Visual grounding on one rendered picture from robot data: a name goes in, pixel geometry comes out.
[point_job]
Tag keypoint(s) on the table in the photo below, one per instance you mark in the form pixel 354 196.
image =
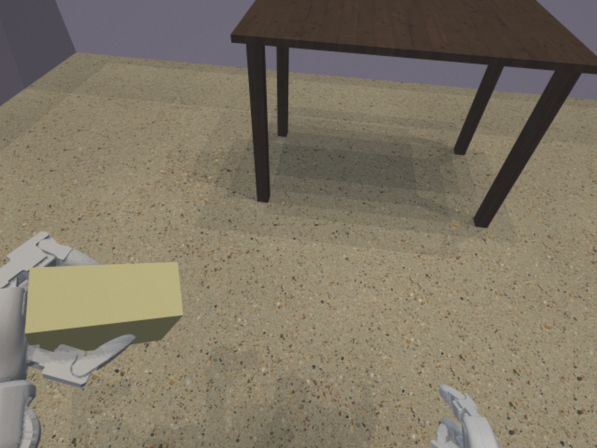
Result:
pixel 514 33

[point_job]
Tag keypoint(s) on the robot left hand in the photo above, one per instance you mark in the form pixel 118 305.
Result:
pixel 66 364

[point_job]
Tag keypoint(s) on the robot right hand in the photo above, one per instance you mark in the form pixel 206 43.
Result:
pixel 475 431

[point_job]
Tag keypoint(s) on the left robot forearm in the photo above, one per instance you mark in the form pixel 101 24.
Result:
pixel 19 425

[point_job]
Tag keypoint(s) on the sponge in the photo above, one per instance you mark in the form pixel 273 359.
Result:
pixel 87 306

